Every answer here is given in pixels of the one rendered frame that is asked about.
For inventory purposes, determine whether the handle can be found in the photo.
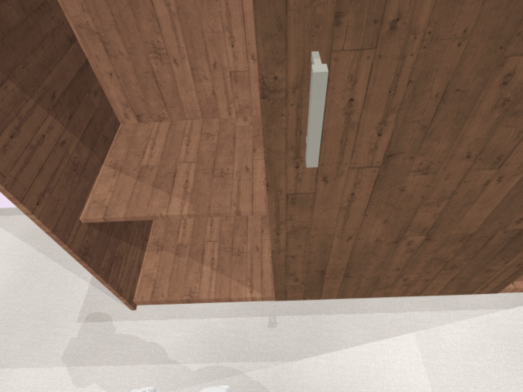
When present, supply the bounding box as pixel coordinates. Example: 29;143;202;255
306;51;329;167

